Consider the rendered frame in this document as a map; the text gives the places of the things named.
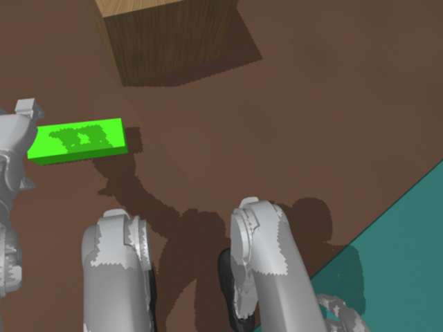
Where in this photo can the left robot arm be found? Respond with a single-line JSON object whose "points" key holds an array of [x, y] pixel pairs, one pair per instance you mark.
{"points": [[11, 168]]}

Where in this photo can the right robot hand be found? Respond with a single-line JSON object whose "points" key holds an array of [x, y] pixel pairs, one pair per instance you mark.
{"points": [[350, 320]]}

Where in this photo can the right robot foot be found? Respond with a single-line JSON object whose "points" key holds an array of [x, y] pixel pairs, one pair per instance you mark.
{"points": [[227, 284]]}

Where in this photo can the left robot hand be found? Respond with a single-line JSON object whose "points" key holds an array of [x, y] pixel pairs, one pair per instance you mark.
{"points": [[18, 132]]}

